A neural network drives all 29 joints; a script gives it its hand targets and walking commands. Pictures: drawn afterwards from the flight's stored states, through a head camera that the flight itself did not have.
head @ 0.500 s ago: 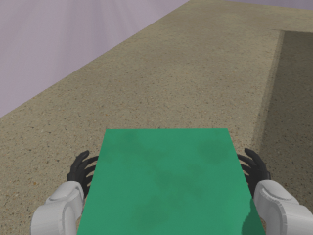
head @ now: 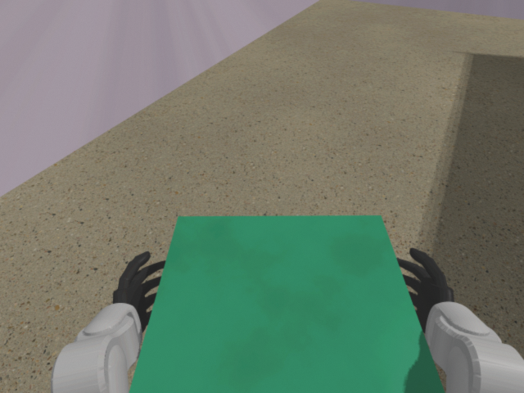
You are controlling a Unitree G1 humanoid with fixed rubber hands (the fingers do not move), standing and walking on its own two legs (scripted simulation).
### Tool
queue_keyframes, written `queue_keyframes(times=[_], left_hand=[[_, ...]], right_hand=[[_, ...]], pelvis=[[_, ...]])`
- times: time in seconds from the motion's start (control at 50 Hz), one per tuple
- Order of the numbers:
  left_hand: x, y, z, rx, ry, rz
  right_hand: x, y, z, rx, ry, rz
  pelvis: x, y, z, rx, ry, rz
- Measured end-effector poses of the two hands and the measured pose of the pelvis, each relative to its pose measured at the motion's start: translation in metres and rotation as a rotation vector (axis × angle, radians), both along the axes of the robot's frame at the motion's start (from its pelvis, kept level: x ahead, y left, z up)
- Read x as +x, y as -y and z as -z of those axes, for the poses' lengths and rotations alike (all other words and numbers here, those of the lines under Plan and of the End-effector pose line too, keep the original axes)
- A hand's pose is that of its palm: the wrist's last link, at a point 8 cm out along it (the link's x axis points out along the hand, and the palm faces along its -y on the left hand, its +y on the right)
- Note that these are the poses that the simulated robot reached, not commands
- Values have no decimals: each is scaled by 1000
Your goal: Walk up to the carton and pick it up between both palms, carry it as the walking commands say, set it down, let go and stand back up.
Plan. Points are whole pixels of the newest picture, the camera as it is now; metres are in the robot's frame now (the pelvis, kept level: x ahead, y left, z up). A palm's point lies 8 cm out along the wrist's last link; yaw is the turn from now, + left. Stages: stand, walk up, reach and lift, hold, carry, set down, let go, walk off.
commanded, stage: carry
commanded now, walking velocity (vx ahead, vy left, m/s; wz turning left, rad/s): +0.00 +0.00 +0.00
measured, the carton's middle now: (279, 334) +0.24 -0.01 +0.00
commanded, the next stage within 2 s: hold in 0.02 s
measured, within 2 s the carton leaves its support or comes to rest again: neither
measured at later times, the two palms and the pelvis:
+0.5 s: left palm (148, 256) +0.33 +0.20 +0.06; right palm (394, 256) +0.33 -0.18 +0.07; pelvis +0.02 +0.02 +0.01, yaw +0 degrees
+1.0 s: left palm (168, 279) +0.34 +0.19 -0.03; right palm (384, 280) +0.34 -0.19 -0.02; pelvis +0.06 +0.04 +0.01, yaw -2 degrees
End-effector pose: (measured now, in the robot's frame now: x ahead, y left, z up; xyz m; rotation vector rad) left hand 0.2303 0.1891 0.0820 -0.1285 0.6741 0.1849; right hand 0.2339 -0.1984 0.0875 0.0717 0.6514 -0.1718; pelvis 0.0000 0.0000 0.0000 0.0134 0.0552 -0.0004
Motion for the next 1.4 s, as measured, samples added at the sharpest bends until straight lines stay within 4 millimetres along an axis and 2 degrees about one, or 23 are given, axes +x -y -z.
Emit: queue_keyframes(times=[0.08, 0.16, 0.2, 0.24, 0.3, 0.38, 0.46, 0.52, 0.6, 0.72, 0.8, 0.88, 1.02, 1.12, 1.26, 1.4], left_hand=[[4, -1, 6, 38, -6, 15], [23, -2, 62, 173, -161, 130], [21, -1, 76, 209, -148, 158], [22, 1, 75, 209, -124, 158], [40, 2, 60, 196, -81, 158], [72, -2, 30, 185, 6, 155], [95, -8, 19, 187, -7, 148], [105, -13, 29, 183, -60, 145], [105, -22, 52, 182, -105, 134], [101, -29, 79, 164, -142, 123], [105, -24, 87, 153, -147, 131], [111, -15, 97, 143, -136, 134], [113, -1, 116, 140, -123, 130], [106, 3, 135, 149, -138, 124], [99, -12, 161, 158, -134, 103], [113, -28, 178, 156, -112, 87]], right_hand=[[4, 0, 6, -31, -8, -14], [27, -6, 55, -160, -146, -118], [32, -6, 68, -200, -129, -147], [31, -3, 69, -166, -102, -125], [36, -2, 57, -130, -51, -72], [58, -7, 26, -116, 43, -23], [82, -14, 16, -110, 15, -13], [98, -20, 21, -123, -39, -27], [109, -29, 37, -147, -79, -57], [102, -35, 69, -120, -113, -38], [94, -30, 85, -104, -120, -9], [95, -21, 94, -110, -114, 3], [103, -7, 107, -121, -105, -3], [102, -4, 125, -117, -116, -16], [100, -19, 156, -97, -104, -30], [111, -35, 177, -93, -81, -29]], pelvis=[[-5, 1, -2, 4, 53, 10], [-14, 4, -9, 5, 112, 8], [-13, 4, -5, -6, 92, -16], [-7, 3, -7, -12, 76, -39], [5, 1, -10, -12, 74, -35], [14, -4, -10, -19, 125, -21], [17, -11, -12, -26, 163, -3], [20, -17, -13, -23, 152, 9], [33, -26, -16, -20, 108, 22], [55, -36, -18, -21, 33, 12], [63, -41, -18, -25, -8, 10], [64, -43, -15, -22, -52, 20], [54, -34, -10, -19, -136, 28], [40, -23, -4, -18, -195, 31], [9, -14, 14, -16, -283, 26], [-21, -16, 40, -19, -357, 3]])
